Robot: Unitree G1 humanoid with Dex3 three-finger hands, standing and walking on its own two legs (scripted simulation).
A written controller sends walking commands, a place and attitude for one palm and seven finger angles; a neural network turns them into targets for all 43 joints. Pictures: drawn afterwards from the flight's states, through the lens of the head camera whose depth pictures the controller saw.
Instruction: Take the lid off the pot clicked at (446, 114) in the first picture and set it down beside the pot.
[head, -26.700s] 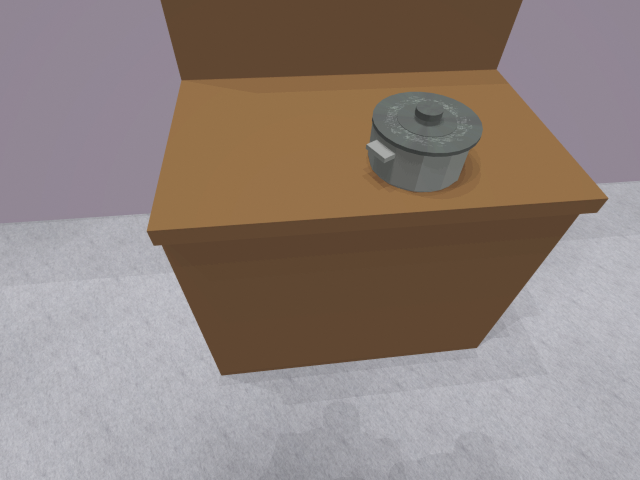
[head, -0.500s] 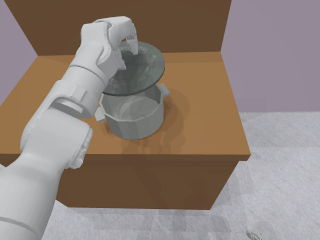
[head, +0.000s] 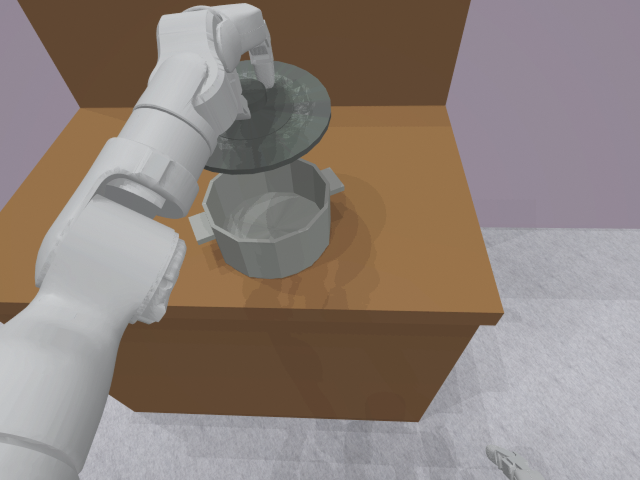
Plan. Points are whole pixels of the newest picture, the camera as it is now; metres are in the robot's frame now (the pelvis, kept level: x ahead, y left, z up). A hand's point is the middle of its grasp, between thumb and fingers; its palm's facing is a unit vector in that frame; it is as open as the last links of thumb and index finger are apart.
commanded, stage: move the lid sideways beside the pot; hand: left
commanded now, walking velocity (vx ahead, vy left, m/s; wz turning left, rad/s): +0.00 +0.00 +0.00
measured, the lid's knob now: (245, 96) +0.51 +0.08 +0.22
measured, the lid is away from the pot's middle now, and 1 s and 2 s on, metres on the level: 0.01 0.13 0.23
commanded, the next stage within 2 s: none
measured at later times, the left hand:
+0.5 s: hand (192, 86) +0.49 +0.13 +0.25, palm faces -0.24 -0.05 -0.97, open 8.3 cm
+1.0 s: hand (132, 99) +0.48 +0.20 +0.24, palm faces -0.26 -0.06 -0.96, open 8.3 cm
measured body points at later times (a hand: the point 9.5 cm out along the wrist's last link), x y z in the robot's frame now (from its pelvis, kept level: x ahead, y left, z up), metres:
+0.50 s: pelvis +0.00 +0.00 +0.00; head +0.03 -0.03 +0.45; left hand +0.49 +0.13 +0.30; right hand +0.09 -0.27 -0.13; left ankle +0.04 +0.07 -0.74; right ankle -0.05 -0.12 -0.74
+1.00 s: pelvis +0.00 +0.01 +0.00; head +0.05 +0.00 +0.45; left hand +0.49 +0.20 +0.29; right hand +0.10 -0.26 -0.12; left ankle +0.04 +0.07 -0.74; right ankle -0.05 -0.12 -0.74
